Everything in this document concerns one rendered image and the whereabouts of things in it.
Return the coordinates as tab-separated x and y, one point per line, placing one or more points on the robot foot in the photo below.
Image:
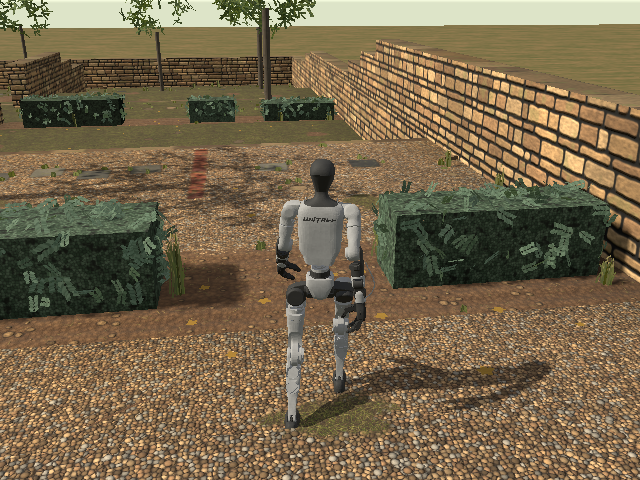
291	424
339	385

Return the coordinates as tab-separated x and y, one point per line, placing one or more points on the right robot upper arm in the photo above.
352	213

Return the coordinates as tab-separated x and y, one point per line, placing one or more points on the robot left forearm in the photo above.
281	256

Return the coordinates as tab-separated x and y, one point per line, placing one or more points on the right robot foot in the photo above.
339	385

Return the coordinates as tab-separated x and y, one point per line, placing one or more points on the right robot hand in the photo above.
361	315

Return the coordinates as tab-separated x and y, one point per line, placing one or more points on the robot right forearm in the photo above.
358	278

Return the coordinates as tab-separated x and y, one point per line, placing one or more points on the left robot foot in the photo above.
291	424

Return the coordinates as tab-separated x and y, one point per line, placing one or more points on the left robot hand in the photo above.
284	274

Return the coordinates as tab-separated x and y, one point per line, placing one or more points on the left robot upper arm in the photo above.
288	213

